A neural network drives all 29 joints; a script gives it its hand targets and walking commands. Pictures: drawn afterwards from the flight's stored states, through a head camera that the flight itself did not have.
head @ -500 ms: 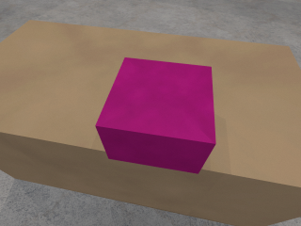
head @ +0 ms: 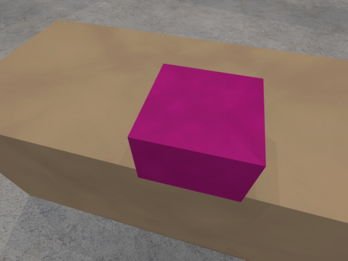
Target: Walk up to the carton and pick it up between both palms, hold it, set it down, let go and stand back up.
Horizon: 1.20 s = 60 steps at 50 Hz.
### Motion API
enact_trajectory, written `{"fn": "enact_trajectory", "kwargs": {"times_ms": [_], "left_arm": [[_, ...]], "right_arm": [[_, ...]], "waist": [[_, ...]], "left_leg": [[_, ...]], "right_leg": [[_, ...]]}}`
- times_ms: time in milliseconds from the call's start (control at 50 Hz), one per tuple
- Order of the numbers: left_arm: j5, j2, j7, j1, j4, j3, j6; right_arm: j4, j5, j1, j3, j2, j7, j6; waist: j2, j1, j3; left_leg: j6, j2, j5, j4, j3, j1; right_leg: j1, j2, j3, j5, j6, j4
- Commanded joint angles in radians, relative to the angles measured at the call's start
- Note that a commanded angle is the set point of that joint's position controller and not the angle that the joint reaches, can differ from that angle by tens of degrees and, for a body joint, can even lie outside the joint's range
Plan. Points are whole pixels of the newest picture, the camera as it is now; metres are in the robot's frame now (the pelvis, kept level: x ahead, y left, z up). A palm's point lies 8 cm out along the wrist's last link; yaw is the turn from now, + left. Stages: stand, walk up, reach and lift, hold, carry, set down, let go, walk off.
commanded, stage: walk up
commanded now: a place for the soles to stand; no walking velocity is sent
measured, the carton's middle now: (199, 128) +0.44 -0.04 +0.03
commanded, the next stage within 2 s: none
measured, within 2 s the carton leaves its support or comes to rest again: neither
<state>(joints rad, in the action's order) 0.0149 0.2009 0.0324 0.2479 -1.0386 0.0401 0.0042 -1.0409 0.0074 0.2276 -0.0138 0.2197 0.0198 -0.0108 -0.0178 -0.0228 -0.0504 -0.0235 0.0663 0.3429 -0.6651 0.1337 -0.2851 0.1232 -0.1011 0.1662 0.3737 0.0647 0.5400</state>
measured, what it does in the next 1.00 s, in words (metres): steps on the spot: right foot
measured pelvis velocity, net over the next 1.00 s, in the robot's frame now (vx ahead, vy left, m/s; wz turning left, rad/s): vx -0.03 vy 0.01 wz -0.04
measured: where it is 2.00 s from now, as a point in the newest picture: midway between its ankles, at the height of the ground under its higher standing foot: outside the picture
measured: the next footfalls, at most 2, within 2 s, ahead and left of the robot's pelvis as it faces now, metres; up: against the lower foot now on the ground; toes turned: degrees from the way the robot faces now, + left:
right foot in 0.48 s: +0.02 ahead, -0.09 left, +0.00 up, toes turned -5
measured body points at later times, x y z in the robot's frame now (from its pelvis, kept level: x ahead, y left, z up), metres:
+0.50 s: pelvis -0.02 +0.04 +0.00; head +0.00 +0.04 +0.45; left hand +0.01 +0.29 -0.15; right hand +0.01 -0.18 -0.15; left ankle +0.01 +0.10 -0.73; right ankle -0.01 -0.08 -0.73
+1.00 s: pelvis -0.03 +0.01 +0.01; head -0.03 +0.00 +0.46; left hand -0.02 +0.23 -0.14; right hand -0.05 -0.23 -0.15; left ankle +0.01 +0.10 -0.73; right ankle -0.02 -0.08 -0.73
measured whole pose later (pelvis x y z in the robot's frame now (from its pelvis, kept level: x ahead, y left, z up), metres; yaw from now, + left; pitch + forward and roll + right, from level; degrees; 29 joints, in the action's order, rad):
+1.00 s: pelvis -0.03 +0.01 +0.01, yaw -3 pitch -3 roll +1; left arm 0.01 0.16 0.02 0.29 -1.13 0.04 -0.02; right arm -1.17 0.01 0.26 -0.03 0.19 0.02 0.00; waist 0.00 0.01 -0.05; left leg -0.04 0.04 0.18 -0.42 -0.03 -0.19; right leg 0.18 0.04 0.01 0.22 -0.05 0.46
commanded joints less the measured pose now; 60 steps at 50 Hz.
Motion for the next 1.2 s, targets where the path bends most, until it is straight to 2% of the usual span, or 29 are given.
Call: {"fn": "enact_trajectory", "kwargs": {"times_ms": [0, 20, 60, 80, 100, 120, 140, 160, 200, 220, 240, 260, 280, 300, 360, 380, 440, 460, 500, 580, 700, 740, 820, 960, 980, 1040, 1100, 1160, 1180], "left_arm": [[-0.002, 0.236, 0.029, 0.089, 0.029, -0.072, 0.009], [0.009, 0.220, 0.035, 0.056, 0.037, -0.067, 0.004], [0.017, 0.226, 0.025, 0.020, 0.052, -0.083, -0.005], [0.027, 0.213, 0.006, -0.041, 0.068, -0.074, -0.005], [0.018, 0.177, -0.007, -0.063, 0.087, -0.065, 0.004], [0.022, 0.109, -0.013, -0.010, 0.093, -0.039, 0.013], [0.011, 0.094, -0.006, 0.011, 0.085, -0.034, 0.023], [0.016, 0.113, -0.009, 0.004, 0.090, -0.037, 0.035], [0.005, 0.091, -0.002, 0.032, 0.060, -0.038, 0.028], [0.002, 0.116, 0.005, 0.025, 0.048, -0.040, 0.017], [0.018, 0.120, 0.004, 0.063, 0.034, -0.048, 0.015], [0.005, 0.129, 0.011, 0.068, 0.048, -0.047, 0.015], [0.009, 0.127, 0.010, 0.083, 0.028, -0.044, 0.012], [0.015, 0.151, 0.012, 0.083, 0.022, -0.048, 0.017], [0.009, 0.167, 0.012, 0.041, 0.016, -0.059, 0.024], [-0.009, 0.115, 0.016, 0.060, 0.017, -0.042, 0.025], [-0.012, 0.102, 0.023, 0.119, 0.006, -0.033, 0.004], [0.002, 0.151, 0.020, 0.103, -0.013, -0.047, -0.001], [-0.002, 0.127, 0.006, 0.056, -0.027, -0.035, -0.008], [-0.013, 0.121, -0.003, 0.068, -0.032, -0.034, -0.027], [0.000, 0.098, -0.001, 0.065, -0.042, -0.027, -0.038], [-0.006, 0.076, -0.007, 0.083, -0.056, -0.022, -0.035], [-0.004, 0.092, -0.001, 0.050, -0.056, -0.018, -0.040], [-0.009, 0.078, 0.000, 0.067, -0.042, -0.017, -0.035], [-0.007, 0.087, -0.008, 0.081, -0.056, -0.014, -0.035], [-0.009, 0.112, -0.001, 0.092, -0.057, -0.025, -0.038], [-0.018, 0.088, 0.000, 0.084, -0.064, -0.017, -0.039], [-0.018, 0.077, -0.006, 0.077, -0.057, -0.018, -0.045], [-0.022, 0.095, -0.007, 0.067, -0.060, -0.022, -0.046]], "right_arm": [[0.084, 0.007, 0.001, 0.023, 0.105, 0.012, -0.005], [0.093, 0.018, 0.018, 0.036, 0.134, 0.007, -0.007], [0.089, 0.015, 0.065, 0.038, 0.145, -0.005, -0.003], [0.083, 0.013, 0.101, 0.036, 0.129, -0.015, 0.002], [0.046, 0.009, 0.175, 0.047, 0.177, -0.010, 0.024], [0.032, -0.003, 0.220, 0.056, 0.228, -0.003, 0.034], [0.037, -0.003, 0.222, 0.060, 0.243, 0.000, 0.038], [0.044, -0.001, 0.171, 0.054, 0.219, 0.015, 0.033], [0.062, 0.006, 0.099, 0.053, 0.209, 0.037, 0.022], [0.073, 0.002, 0.059, 0.031, 0.147, 0.040, 0.025], [0.076, 0.010, 0.098, 0.036, 0.123, 0.037, 0.025], [0.061, 0.005, 0.073, 0.019, 0.102, 0.036, 0.026], [0.068, 0.017, 0.039, 0.030, 0.137, 0.034, 0.018], [0.075, 0.011, 0.042, 0.026, 0.126, 0.036, 0.017], [0.081, 0.001, 0.010, 0.032, 0.154, 0.039, 0.019], [0.083, 0.008, -0.002, 0.023, 0.131, 0.035, 0.022], [0.051, 0.001, -0.034, 0.016, 0.125, 0.025, 0.008], [0.058, -0.004, -0.015, 0.011, 0.097, 0.023, 0.015], [0.016, -0.019, 0.058, 0.006, 0.083, 0.014, 0.003], [-0.001, 0.006, 0.008, 0.010, 0.119, 0.009, 0.015], [-0.053, 0.001, 0.017, 0.003, 0.090, 0.004, 0.017], [-0.063, -0.002, 0.026, 0.004, 0.107, 0.013, 0.016], [-0.080, -0.009, 0.037, -0.002, 0.095, 0.012, 0.026], [-0.116, 0.008, 0.085, -0.017, 0.050, 0.006, 0.017], [-0.120, 0.009, 0.082, -0.026, 0.040, 0.008, 0.018], [-0.135, 0.005, 0.071, -0.025, 0.058, 0.011, 0.029], [-0.145, 0.004, 0.095, -0.018, 0.055, 0.008, 0.032], [-0.155, 0.009, 0.098, -0.018, 0.079, 0.012, 0.034], [-0.151, 0.000, 0.125, -0.024, 0.061, 0.011, 0.040]], "waist": [[0.160, -0.011, -0.069], [0.130, 0.008, -0.084], [0.265, 0.028, -0.109], [0.171, 0.081, -0.092], [-0.019, 0.092, -0.079], [-0.301, 0.086, -0.013], [-0.285, 0.088, 0.034], [-0.185, 0.068, 0.007], [-0.157, 0.035, -0.048], [-0.125, 0.025, 0.000], [-0.076, 0.029, 0.074], [-0.097, 0.016, 0.043], [-0.135, 0.025, 0.079], [-0.058, 0.024, 0.048], [0.013, 0.039, 0.043], [-0.075, 0.012, 0.003], [-0.051, -0.015, 0.031], [0.056, 0.019, 0.030], [0.028, 0.065, -0.084], [0.057, 0.019, -0.002], [-0.011, 0.016, -0.023], [0.051, 0.007, -0.071], [0.030, 0.051, -0.091], [0.049, 0.047, -0.134], [0.091, 0.031, -0.042], [0.040, 0.012, -0.065], [0.065, 0.049, -0.063], [0.058, 0.028, -0.032], [0.080, 0.060, -0.016]], "left_leg": [[0.012, -0.084, 0.009, -0.099, -0.023, -0.184], [0.012, -0.087, 0.113, -0.135, -0.010, -0.205], [0.009, -0.137, 0.100, -0.063, 0.024, -0.145], [-0.021, -0.145, -0.053, 0.073, 0.045, 0.009], [-0.003, -0.163, -0.409, 0.261, 0.140, 0.046], [-0.012, -0.241, -0.498, 0.349, 0.367, 0.142], [-0.093, -0.283, -0.426, 0.377, 0.480, 0.116], [-0.127, -0.285, -0.405, 0.365, 0.424, 0.102], [-0.070, -0.287, -0.504, 0.348, 0.361, 0.156], [-0.118, -0.276, -0.630, 0.331, 0.262, 0.154], [-0.064, -0.293, -0.639, 0.309, 0.267, 0.233], [-0.076, -0.272, -0.668, 0.334, 0.194, 0.157], [-0.101, -0.290, -0.556, 0.335, 0.186, 0.166], [-0.041, -0.312, -0.450, 0.377, 0.256, 0.145], [-0.072, -0.341, -0.362, 0.397, 0.207, 0.056], [-0.073, -0.330, -0.465, 0.375, 0.195, 0.008], [-0.043, -0.195, -0.281, 0.324, 0.058, 0.008], [-0.009, -0.200, -0.256, 0.324, 0.071, 0.021], [0.047, -0.152, -0.045, 0.396, 0.043, 0.028], [-0.015, -0.160, -0.050, 0.378, 0.054, 0.099], [-0.005, -0.177, 0.030, 0.428, 0.042, 0.033], [-0.010, -0.152, -0.021, 0.375, -0.005, 0.072], [-0.010, -0.161, -0.109, 0.391, -0.006, 0.095], [-0.035, -0.138, -0.036, 0.298, -0.041, 0.117], [-0.028, -0.136, -0.061, 0.292, -0.040, 0.139], [-0.018, -0.145, -0.094, 0.329, -0.029, 0.098], [-0.021, -0.155, -0.129, 0.303, -0.035, 0.125], [-0.023, -0.160, -0.151, 0.316, -0.036, 0.134], [-0.018, -0.168, -0.168, 0.320, -0.026, 0.115]], "right_leg": [[-0.013, -0.339, -0.236, -0.391, -0.276, -0.201], [0.002, -0.362, -0.276, -0.323, -0.299, -0.218], [0.073, -0.329, -0.197, -0.330, -0.253, -0.183], [0.177, -0.257, -0.120, -0.284, -0.185, -0.092], [0.178, -0.070, 0.019, -0.107, -0.116, 0.139], [0.293, 0.055, -0.043, 0.245, -0.071, 0.320], [0.270, 0.062, -0.143, 0.333, -0.097, 0.368], [0.275, 0.030, -0.185, 0.293, -0.113, 0.409], [0.367, 0.038, -0.238, 0.230, -0.114, 0.430], [0.290, 0.020, -0.231, 0.202, -0.107, 0.433], [0.298, 0.017, -0.223, 0.198, -0.112, 0.408], [0.243, 0.019, -0.224, 0.183, -0.094, 0.347], [0.214, 0.018, -0.225, 0.189, -0.085, 0.333], [0.231, 0.030, -0.228, 0.163, -0.073, 0.295], [0.121, 0.035, -0.199, 0.086, -0.098, 0.231], [0.112, 0.036, -0.207, 0.081, -0.099, 0.151], [-0.030, 0.016, -0.236, -0.200, -0.101, -0.116], [-0.010, -0.009, -0.250, -0.241, -0.120, -0.140], [0.129, -0.029, -0.288, -0.126, -0.143, -0.162], [0.091, -0.001, -0.261, -0.114, -0.130, -0.183], [0.074, 0.004, -0.280, -0.108, -0.145, -0.172], [0.155, -0.015, -0.312, -0.093, -0.152, -0.213], [0.187, -0.018, -0.304, -0.152, -0.148, -0.219], [0.294, -0.041, -0.393, 0.098, -0.156, -0.329], [0.232, -0.064, -0.399, 0.079, -0.158, -0.337], [0.179, -0.038, -0.374, -0.028, -0.148, -0.309], [0.200, -0.045, -0.377, -0.040, -0.138, -0.336], [0.140, -0.033, -0.345, -0.128, -0.139, -0.298], [0.114, -0.011, -0.312, -0.180, -0.149, -0.257]]}}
